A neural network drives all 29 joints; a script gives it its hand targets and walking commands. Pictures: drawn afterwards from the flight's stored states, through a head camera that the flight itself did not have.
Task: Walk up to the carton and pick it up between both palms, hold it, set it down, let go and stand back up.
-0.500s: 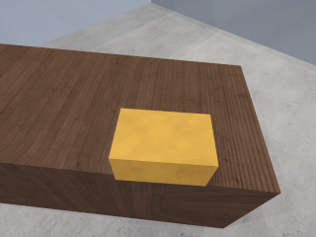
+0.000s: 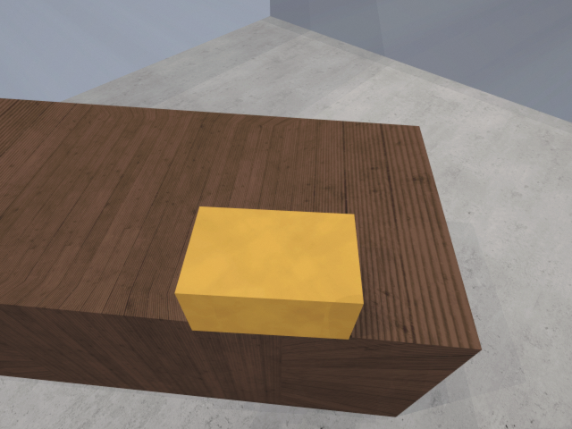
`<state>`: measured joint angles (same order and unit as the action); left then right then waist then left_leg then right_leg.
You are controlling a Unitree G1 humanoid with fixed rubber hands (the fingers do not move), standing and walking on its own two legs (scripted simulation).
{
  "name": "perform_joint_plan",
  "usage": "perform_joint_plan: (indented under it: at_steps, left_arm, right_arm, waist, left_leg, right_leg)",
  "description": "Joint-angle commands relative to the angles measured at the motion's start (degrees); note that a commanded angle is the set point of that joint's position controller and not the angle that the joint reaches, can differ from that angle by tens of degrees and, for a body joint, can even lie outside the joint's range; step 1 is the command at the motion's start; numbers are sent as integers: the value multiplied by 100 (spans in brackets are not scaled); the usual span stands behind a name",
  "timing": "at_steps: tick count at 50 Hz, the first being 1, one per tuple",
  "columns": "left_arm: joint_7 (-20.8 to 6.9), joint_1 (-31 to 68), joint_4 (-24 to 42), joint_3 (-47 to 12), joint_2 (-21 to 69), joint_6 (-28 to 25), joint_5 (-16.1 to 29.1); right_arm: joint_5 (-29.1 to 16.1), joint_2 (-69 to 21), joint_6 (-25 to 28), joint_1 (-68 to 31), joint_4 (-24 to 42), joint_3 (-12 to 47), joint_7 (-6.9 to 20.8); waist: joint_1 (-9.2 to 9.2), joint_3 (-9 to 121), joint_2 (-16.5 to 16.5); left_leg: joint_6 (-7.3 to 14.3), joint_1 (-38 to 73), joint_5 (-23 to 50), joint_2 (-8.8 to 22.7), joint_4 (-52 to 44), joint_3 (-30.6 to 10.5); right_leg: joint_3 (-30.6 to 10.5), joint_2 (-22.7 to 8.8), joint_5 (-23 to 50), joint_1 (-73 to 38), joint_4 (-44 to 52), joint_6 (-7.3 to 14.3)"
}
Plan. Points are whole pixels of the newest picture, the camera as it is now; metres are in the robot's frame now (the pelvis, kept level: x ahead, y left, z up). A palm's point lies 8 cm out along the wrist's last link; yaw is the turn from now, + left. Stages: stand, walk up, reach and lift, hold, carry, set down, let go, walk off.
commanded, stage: walk up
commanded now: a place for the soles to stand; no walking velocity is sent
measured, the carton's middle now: (273, 272) +0.41 +0.02 -0.09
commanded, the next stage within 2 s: reach and lift in 1.64 s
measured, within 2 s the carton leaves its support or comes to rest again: neither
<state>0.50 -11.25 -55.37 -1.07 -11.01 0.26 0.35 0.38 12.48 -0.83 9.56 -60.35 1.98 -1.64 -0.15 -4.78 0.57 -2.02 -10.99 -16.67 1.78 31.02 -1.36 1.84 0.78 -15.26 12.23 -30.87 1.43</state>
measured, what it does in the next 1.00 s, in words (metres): shifts its weight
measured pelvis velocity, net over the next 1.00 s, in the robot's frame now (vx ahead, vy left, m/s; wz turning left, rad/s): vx -0.01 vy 0.05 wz -0.23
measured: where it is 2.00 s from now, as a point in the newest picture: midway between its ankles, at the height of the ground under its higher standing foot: outside the picture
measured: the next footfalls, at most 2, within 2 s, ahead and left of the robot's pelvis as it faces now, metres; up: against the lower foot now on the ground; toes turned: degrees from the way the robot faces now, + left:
none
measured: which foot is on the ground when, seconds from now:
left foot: down 0.00-1.00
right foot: down 0.00-1.00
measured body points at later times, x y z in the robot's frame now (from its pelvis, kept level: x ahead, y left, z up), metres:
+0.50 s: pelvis -0.02 +0.03 +0.00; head +0.00 +0.03 +0.45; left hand +0.02 +0.28 -0.15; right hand -0.02 -0.23 -0.15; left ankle +0.00 +0.14 -0.73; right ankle +0.02 -0.10 -0.73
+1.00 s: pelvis -0.01 +0.05 -0.02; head +0.01 +0.04 +0.43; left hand +0.11 +0.29 -0.15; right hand -0.01 -0.21 -0.17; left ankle +0.00 +0.14 -0.73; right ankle +0.02 -0.10 -0.73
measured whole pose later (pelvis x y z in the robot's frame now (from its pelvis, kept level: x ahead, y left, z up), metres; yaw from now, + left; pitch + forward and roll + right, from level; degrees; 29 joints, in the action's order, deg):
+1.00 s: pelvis -0.01 +0.05 -0.02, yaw -13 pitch -2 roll +2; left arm 2.6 -13.7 -51.2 -0.9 -14.1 -0.2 -0.8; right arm 0.5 15.0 -3.4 9.5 -56.8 0.7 -0.6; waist 0.5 -5.8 -0.6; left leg 2.6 -14.3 -21.4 1.7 38.2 12.6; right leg -8.0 0.2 -16.4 22.3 -41.0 -0.8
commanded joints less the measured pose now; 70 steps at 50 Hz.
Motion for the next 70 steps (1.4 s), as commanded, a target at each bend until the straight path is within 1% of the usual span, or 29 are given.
perform_joint_plan:
  at_steps: [1, 5, 11, 12, 14, 18, 23, 26, 29, 32, 34, 36, 38, 40, 42, 44, 46, 48, 51, 53, 56, 58, 59, 61, 63, 64, 66, 68, 70]
  left_arm:
    - [43, -256, 92, 177, -918, -116, 4]
    - [51, -267, -66, 149, -926, -130, 4]
    - [65, -346, -245, 107, -938, -146, -11]
    - [97, -445, -108, 129, -978, -181, -139]
    - [137, -383, -114, 171, -1163, -188, -117]
    - [159, -422, -81, 155, -1114, -168, -111]
    - [166, -555, -46, 101, -989, -157, -113]
    - [185, -710, -5, 50, -848, -160, -114]
    - [219, -832, 73, 55, -880, -174, -114]
    - [237, -824, 200, 95, -1018, -189, -98]
    - [242, -754, 297, 146, -1205, -193, -94]
    - [251, -643, 394, 204, -1401, -191, -90]
    - [262, -539, 473, 235, -1465, -171, -109]
    - [252, -409, 552, 219, -1391, -150, -126]
    - [233, -384, 609, 182, -1227, -140, -122]
    - [233, -500, 647, 147, -1012, -131, -91]
    - [253, -670, 690, 157, -936, -130, -110]
    - [248, -673, 755, 177, -929, -136, -120]
    - [217, -617, 861, 220, -1086, -133, -77]
    - [214, -578, 893, 255, -1244, -127, -67]
    - [229, -429, 975, 294, -1453, -137, -82]
    - [242, -357, 1005, 291, -1474, -131, -103]
    - [245, -318, 1018, 283, -1457, -124, -110]
    - [236, -247, 1041, 250, -1348, -111, -106]
    - [223, -288, 1044, 205, -1120, -105, -70]
    - [227, -373, 1047, 191, -1029, -104, -85]
    - [223, -464, 1062, 207, -964, -114, -111]
    - [204, -428, 1121, 213, -964, -129, -116]
    - [199, -450, 1122, 240, -1061, -127, -62]
  right_arm:
    - [-27, 730, 105, 245, 39, -111, -10]
    - [-42, 735, 133, 242, -74, -98, 10]
    - [-48, 764, 158, 292, -164, -97, 14]
    - [19, 1033, 92, 292, -195, -210, 14]
    - [53, 859, 55, 392, -192, -178, 19]
    - [25, 867, 49, 486, -175, -203, 27]
    - [-13, 996, 20, 490, -90, -257, 14]
    - [-52, 1142, -38, 327, 6, -306, 2]
    - [-25, 1189, -115, 147, 128, -325, 6]
    - [16, 1161, -179, 138, 230, -318, 21]
    - [48, 1092, -203, 217, 294, -299, 32]
    - [77, 984, -205, 352, 346, -260, 39]
    - [86, 942, -183, 439, 404, -244, 42]
    - [67, 980, -139, 484, 455, -260, 44]
    - [24, 1103, -104, 476, 490, -304, 45]
    - [-18, 1269, -112, 305, 542, -355, 38]
    - [-2, 1330, -154, -33, 691, -371, 35]
    - [18, 1242, -193, -170, 784, -322, 68]
    - [19, 1149, -286, -128, 851, -271, 120]
    - [21, 1151, -340, -61, 884, -257, 130]
    - [22, 1088, -346, 153, 906, -234, 152]
    - [23, 1048, -305, 312, 903, -233, 162]
    - [26, 1045, -277, 373, 903, -241, 164]
    - [21, 1095, -217, 443, 908, -270, 160]
    - [2, 1242, -178, 342, 910, -313, 140]
    - [-2, 1314, -176, 184, 950, -328, 131]
    - [2, 1287, -188, -22, 1036, -311, 132]
    - [4, 1214, -216, -31, 1065, -264, 171]
    - [-15, 1176, -286, 13, 1072, -252, 193]
  waist:
    - [36, 185, -33]
    - [51, 24, -70]
    - [64, 59, -78]
    - [141, -12, 55]
    - [51, 32, -203]
    - [38, 48, -300]
    - [86, 70, -49]
    - [155, 57, 253]
    - [189, -5, 286]
    - [126, -10, 17]
    - [34, 51, -328]
    - [-60, 189, -643]
    - [-100, 337, -773]
    - [-131, 420, -759]
    - [-91, 484, -517]
    - [19, 502, -30]
    - [126, 400, 259]
    - [159, 284, 282]
    - [102, 212, 25]
    - [54, 219, -190]
    - [-58, 327, -567]
    - [-103, 440, -675]
    - [-116, 481, -680]
    - [-121, 545, -560]
    - [-46, 550, -145]
    - [33, 478, 10]
    - [91, 389, 156]
    - [102, 315, 120]
    - [83, 268, 46]
  left_leg:
    - [336, -30, 523, 335, -760, -367]
    - [353, -122, 232, 338, -919, -336]
    - [384, -150, 9, 349, -1026, -301]
    - [379, -203, -89, 229, -845, -149]
    - [366, -124, -147, 227, -824, -116]
    - [410, -34, -242, 249, -883, -112]
    - [564, -148, -455, 436, -1175, -294]
    - [783, -474, -759, 704, -1480, -444]
    - [889, -729, -842, 772, -1386, -280]
    - [781, -609, -687, 604, -963, 3]
    - [623, -374, -476, 386, -485, 224]
    - [470, -97, -336, 194, -41, 342]
    - [431, 75, -362, 147, 59, 317]
    - [488, 271, -204, 251, -174, 272]
    - [612, 304, 59, 500, -500, 140]
    - [938, -1, 136, 1015, -995, -174]
    - [1186, -424, 217, 1288, -1034, -118]
    - [1170, -900, 129, 1245, -923, 115]
    - [857, -887, -410, 878, -593, 543]
    - [709, -596, -532, 723, -312, 588]
    - [537, -124, -518, 441, 90, 569]
    - [493, 81, -543, 350, 129, 525]
    - [506, 163, -522, 360, 52, 507]
    - [607, 272, -382, 547, -297, 417]
    - [878, 57, -280, 1099, -879, 216]
    - [1005, -139, -158, 1351, -989, 198]
    - [1136, -541, 79, 1469, -929, 368]
    - [1008, -883, -98, 1295, -763, 639]
    - [858, -804, -493, 1064, -647, 795]
  right_leg:
    - [-891, -745, 607, 49, 1057, 180]
    - [-932, -689, 105, 188, 1196, 144]
    - [-950, -627, -37, 261, 1151, 116]
    - [-1169, -782, -56, 296, 1225, 203]
    - [-1351, -883, -278, 444, 1321, 272]
    - [-1308, -767, -352, 630, 1211, 234]
    - [-1019, -460, -65, 670, 622, 162]
    - [-719, -180, 104, 497, 20, 94]
    - [-701, -152, 223, 411, -217, 99]
    - [-1027, -292, 575, 622, -98, 134]
    - [-1558, -556, 717, 900, 214, 219]
    - [-2228, -890, 569, 1164, 618, 413]
    - [-2487, -1000, 490, 1230, 781, 522]
    - [-2257, -821, 621, 1306, 610, 407]
    - [-1746, -460, 879, 1262, 69, 217]
    - [-959, 38, 892, 1000, -885, 59]
    - [-640, 63, 497, 745, -1196, 48]
    - [-663, -20, 493, 409, -1135, 116]
    - [-1051, -216, 1095, 530, -780, 176]
    - [-1421, -382, 1066, 871, -462, 237]
    - [-2196, -680, 651, 1359, 122, 454]
    - [-2458, -766, 436, 1456, 337, 523]
    - [-2425, -732, 428, 1473, 325, 498]
    - [-2006, -494, 607, 1461, -5, 341]
    - [-1049, 6, 882, 1198, -945, 127]
    - [-707, 83, 764, 1060, -1184, 78]
    - [-580, 42, 457, 739, -1335, 112]
    - [-712, -85, 784, 440, -1078, 174]
    - [-900, -153, 1039, 589, -914, 204]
